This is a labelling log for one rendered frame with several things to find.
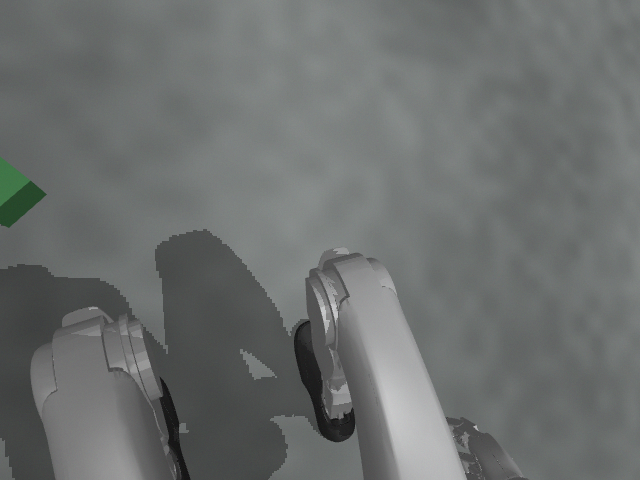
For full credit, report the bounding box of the right robot hand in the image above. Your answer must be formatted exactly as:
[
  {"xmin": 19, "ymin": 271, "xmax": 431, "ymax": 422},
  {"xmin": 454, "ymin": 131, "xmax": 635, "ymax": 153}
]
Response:
[{"xmin": 446, "ymin": 417, "xmax": 524, "ymax": 480}]

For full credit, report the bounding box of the left robot foot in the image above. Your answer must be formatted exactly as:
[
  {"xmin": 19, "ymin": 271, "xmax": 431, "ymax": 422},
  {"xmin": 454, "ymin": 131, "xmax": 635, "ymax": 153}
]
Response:
[{"xmin": 159, "ymin": 377, "xmax": 190, "ymax": 480}]

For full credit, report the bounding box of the right robot foot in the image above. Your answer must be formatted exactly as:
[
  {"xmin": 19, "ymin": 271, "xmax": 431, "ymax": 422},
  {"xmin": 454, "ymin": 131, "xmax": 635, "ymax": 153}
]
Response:
[{"xmin": 294, "ymin": 320, "xmax": 355, "ymax": 442}]

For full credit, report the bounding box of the cube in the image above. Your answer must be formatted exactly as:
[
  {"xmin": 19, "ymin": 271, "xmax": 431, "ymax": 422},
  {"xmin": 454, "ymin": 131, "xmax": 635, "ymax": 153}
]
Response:
[{"xmin": 0, "ymin": 157, "xmax": 47, "ymax": 228}]

